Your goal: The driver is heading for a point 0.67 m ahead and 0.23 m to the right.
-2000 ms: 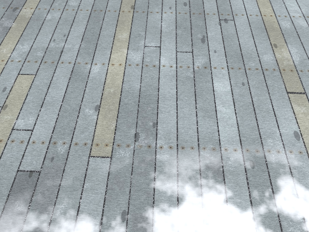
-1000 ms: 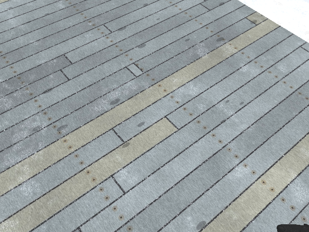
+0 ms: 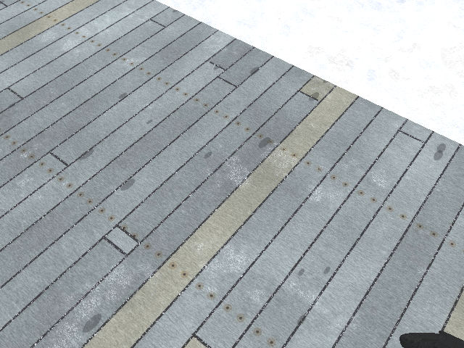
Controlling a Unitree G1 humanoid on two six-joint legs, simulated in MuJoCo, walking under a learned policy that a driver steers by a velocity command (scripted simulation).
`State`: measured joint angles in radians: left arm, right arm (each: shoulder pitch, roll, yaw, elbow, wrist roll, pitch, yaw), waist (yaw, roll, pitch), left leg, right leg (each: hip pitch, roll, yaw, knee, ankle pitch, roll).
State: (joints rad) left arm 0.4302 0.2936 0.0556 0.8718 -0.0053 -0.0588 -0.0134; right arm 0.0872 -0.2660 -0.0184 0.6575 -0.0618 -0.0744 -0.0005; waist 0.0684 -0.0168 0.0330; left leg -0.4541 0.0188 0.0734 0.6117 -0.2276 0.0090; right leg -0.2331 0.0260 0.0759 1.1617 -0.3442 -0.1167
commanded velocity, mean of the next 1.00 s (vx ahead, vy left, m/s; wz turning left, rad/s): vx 0.74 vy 0.00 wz -0.69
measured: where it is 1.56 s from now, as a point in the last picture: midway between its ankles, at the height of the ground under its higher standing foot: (349, 236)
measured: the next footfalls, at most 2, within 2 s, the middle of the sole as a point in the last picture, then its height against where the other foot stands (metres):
right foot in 0.38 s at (301, 331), level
left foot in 0.78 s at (330, 205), level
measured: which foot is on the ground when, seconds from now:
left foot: down 0.00-0.38, up 0.40-0.76, down 0.78-1.00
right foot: up 0.00-0.36, down 0.38-0.80, up 0.82-1.00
